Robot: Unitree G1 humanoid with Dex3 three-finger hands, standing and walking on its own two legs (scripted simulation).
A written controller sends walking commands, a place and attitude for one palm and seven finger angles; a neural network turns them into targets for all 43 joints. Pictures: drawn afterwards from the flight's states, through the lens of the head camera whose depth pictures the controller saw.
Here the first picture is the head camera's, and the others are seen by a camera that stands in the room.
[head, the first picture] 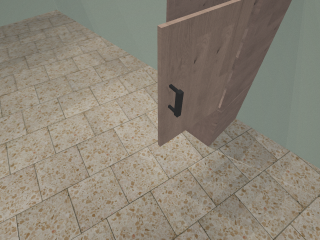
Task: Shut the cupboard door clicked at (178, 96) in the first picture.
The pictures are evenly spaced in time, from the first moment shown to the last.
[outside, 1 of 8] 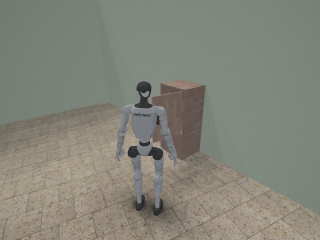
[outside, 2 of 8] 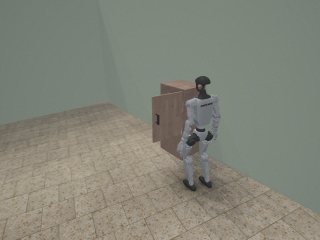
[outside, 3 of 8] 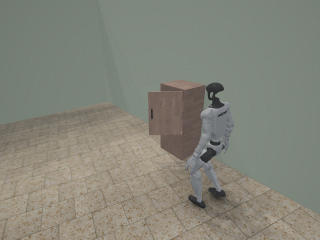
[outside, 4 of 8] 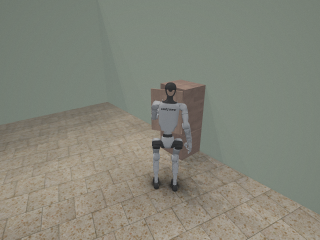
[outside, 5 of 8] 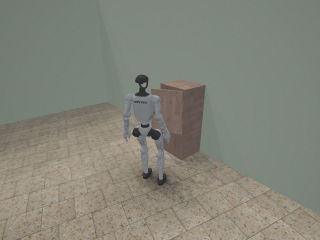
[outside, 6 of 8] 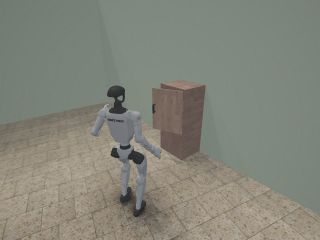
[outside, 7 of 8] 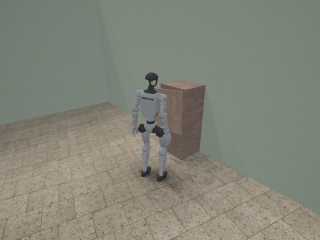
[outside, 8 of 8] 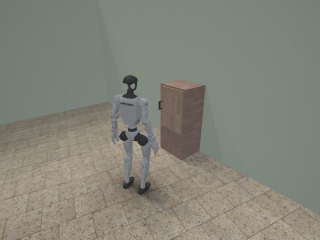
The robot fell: no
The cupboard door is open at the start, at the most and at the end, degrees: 82 82 0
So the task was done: yes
